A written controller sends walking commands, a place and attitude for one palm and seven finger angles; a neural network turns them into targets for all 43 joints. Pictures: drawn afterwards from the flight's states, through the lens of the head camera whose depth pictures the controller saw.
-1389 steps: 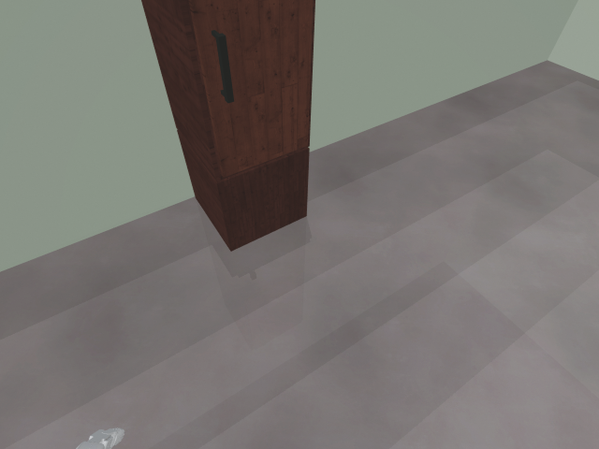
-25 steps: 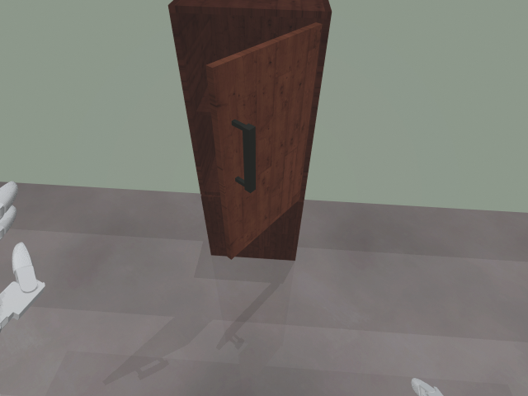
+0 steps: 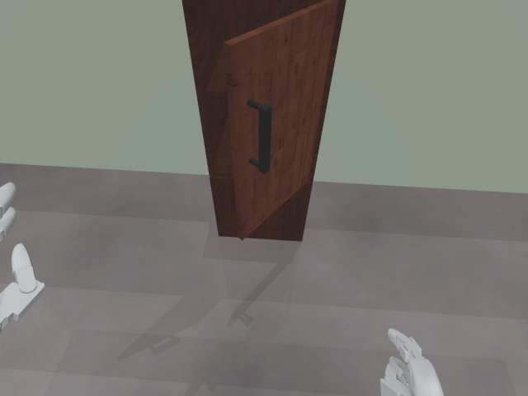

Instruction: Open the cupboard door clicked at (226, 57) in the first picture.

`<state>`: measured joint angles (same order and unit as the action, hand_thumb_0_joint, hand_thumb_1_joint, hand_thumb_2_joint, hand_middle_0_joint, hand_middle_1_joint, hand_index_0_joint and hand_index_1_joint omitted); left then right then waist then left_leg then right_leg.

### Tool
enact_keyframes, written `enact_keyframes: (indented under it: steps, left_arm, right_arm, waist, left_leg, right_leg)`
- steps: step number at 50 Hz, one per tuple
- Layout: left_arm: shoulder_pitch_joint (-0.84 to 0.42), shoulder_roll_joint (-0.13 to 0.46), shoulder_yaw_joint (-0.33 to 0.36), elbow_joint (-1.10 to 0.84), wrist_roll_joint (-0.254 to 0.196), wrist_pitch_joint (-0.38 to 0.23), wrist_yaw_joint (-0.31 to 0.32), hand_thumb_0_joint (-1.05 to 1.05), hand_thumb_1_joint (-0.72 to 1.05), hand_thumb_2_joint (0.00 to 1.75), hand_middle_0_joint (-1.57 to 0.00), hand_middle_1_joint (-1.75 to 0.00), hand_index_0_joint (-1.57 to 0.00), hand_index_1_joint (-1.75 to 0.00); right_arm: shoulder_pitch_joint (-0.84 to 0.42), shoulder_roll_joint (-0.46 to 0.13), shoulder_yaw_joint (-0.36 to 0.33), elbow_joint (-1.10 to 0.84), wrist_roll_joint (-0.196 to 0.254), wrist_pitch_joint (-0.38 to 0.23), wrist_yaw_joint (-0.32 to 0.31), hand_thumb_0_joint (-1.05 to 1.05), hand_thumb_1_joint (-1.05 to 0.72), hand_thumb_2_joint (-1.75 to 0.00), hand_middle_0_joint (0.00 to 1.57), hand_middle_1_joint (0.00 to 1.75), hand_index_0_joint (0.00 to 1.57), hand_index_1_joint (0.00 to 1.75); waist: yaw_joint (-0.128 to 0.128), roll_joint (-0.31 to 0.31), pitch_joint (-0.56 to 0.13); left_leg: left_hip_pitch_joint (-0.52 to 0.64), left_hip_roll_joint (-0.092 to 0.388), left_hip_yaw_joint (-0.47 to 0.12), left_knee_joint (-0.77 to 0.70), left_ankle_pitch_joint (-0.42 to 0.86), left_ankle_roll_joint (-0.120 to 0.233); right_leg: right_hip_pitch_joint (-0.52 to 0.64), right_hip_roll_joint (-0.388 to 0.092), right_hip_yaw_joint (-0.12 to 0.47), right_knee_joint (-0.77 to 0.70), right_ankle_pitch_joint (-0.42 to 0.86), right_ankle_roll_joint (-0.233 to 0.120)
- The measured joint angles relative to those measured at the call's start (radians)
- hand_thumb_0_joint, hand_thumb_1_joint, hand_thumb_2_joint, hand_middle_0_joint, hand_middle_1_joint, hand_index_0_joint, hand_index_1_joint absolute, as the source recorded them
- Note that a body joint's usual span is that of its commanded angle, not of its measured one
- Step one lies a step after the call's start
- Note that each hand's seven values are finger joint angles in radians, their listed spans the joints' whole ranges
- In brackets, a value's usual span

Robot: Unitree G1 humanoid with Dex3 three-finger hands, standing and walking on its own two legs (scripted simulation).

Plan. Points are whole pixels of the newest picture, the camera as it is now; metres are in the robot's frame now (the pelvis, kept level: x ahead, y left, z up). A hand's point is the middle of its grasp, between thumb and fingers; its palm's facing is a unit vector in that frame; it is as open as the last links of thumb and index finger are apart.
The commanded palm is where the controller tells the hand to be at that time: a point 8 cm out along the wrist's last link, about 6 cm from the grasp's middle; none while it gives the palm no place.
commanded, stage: stop stepping back and stand still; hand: left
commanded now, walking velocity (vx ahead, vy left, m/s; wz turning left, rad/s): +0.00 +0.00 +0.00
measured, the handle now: (258, 138) +0.63 +0.06 +0.03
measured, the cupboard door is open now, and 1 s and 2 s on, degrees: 53 53 53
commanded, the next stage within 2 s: let the arm hang, fingers relaxed in 0.28 s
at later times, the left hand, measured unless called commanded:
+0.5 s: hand (87, 346) +0.18 +0.27 +0.00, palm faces +0.17 -0.85 -0.50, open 7.4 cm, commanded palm none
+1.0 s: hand out of the picture -0.06 +0.17 -0.17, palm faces +0.07 -0.97 -0.24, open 7.3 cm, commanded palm none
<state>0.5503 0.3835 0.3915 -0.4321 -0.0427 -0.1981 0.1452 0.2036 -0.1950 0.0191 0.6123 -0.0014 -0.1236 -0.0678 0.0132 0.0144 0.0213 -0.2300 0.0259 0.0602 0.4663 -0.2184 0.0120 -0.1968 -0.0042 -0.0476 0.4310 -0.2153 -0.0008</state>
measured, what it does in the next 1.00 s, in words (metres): stands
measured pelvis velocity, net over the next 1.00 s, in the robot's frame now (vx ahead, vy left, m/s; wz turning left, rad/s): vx -0.02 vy -0.02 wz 0.05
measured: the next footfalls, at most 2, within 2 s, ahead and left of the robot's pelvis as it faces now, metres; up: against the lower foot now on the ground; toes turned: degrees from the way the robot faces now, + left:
none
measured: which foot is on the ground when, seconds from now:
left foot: down 0.00-1.00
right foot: down 0.00-1.00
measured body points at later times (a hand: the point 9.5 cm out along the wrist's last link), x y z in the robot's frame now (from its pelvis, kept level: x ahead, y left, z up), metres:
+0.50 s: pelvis -0.02 +0.00 -0.01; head -0.01 -0.03 +0.44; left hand +0.17 +0.31 +0.03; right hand +0.14 -0.25 -0.13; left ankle +0.02 +0.11 -0.74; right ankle +0.01 -0.12 -0.74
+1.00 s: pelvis -0.02 -0.02 +0.00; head +0.00 -0.03 +0.45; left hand -0.06 +0.22 -0.15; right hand -0.04 -0.24 -0.17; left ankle +0.02 +0.11 -0.74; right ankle +0.01 -0.12 -0.74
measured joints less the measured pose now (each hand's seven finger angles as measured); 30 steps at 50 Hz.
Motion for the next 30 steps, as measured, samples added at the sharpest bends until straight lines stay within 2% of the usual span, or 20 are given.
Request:
enact_keyframes:
  steps: [7,19,20,21,23,26,30]
  left_arm:
    - [-0.024,-0.022,-0.02,0.01,0.011,0.016,0.007,0.01,0.89,0.9,-0.21,-0.3,-0.21,-0.3]
    - [0.007,0.007,-0.009,-0.01,0.009,0.0,0.006,0.01,0.89,0.9,-0.21,-0.3,-0.21,-0.3]
    - [-0.016,0.015,-0.03,0.042,0.024,-0.014,-0.009,0.01,0.89,0.9,-0.21,-0.3,-0.21,-0.3]
    - [-0.067,0.022,-0.069,0.135,0.038,-0.004,-0.035,0.01,0.9,0.9,-0.21,-0.3,-0.2,-0.3]
    - [-0.169,0.009,-0.159,0.368,0.054,0.075,-0.084,0.0,0.9,0.9,-0.2,-0.3,-0.2,-0.3]
    - [-0.26,-0.05,-0.266,0.721,0.069,0.184,-0.125,0.0,0.91,0.9,-0.2,-0.3,-0.2,-0.3]
    - [-0.28,-0.137,-0.366,1.045,0.077,0.243,-0.146,0.01,0.91,0.9,-0.2,-0.29,-0.19,-0.29]
  right_arm:
    - [0.022,-0.016,-0.01,0.017,-0.001,-0.002,-0.009,0.01,-0.9,-0.9,0.2,0.3,0.2,0.3]
    - [0.026,-0.013,-0.016,0.017,-0.001,-0.005,-0.009,0.02,-0.9,-0.9,0.2,0.3,0.2,0.3]
    - [0.022,-0.024,-0.02,0.04,0.001,-0.025,0.01,0.01,-0.9,-0.9,0.2,0.3,0.2,0.3]
    - [0.011,-0.043,-0.025,0.072,0.003,-0.027,0.032,0.01,-0.9,-0.9,0.2,0.3,0.2,0.3]
    - [-0.027,-0.084,-0.029,0.137,-0.001,0.007,0.061,0.01,-0.9,-0.9,0.2,0.3,0.2,0.3]
    - [-0.074,-0.115,-0.03,0.202,-0.013,0.061,0.073,0.01,-0.9,-0.9,0.2,0.3,0.2,0.3]
    - [-0.06,-0.095,-0.03,0.249,-0.021,0.103,0.075,0.01,-0.9,-0.9,0.2,0.3,0.2,0.3]
  waist:
    - [0.003,0.002,0.014]
    - [-0.017,0.011,0.011]
    - [-0.017,0.02,0.001]
    - [-0.011,0.033,-0.009]
    - [-0.002,0.061,-0.019]
    - [-0.014,0.085,-0.015]
    - [-0.038,0.045,0.013]
  left_leg:
    - [-0.002,-0.006,-0.007,-0.028,0.029,0.006]
    - [-0.005,-0.005,-0.012,-0.046,0.046,0.003]
    - [-0.026,-0.006,-0.018,-0.031,0.043,0.003]
    - [-0.049,-0.012,-0.024,-0.009,0.038,0.005]
    - [-0.082,-0.022,-0.026,0.031,0.025,0.01]
    - [-0.108,-0.029,-0.017,0.073,0.008,0.014]
    - [-0.107,-0.024,-0.016,0.095,-0.002,0.003]
  right_leg:
    - [0.006,-0.004,-0.007,-0.037,0.033,0.004]
    - [0.007,-0.002,-0.012,-0.06,0.049,0.002]
    - [-0.011,-0.004,-0.019,-0.045,0.043,0.001]
    - [-0.034,-0.011,-0.026,-0.015,0.032,0.001]
    - [-0.077,-0.023,-0.028,0.048,0.004,0.002]
    - [-0.12,-0.034,-0.017,0.122,-0.027,0.003]
    - [-0.127,-0.031,-0.015,0.161,-0.049,-0.011]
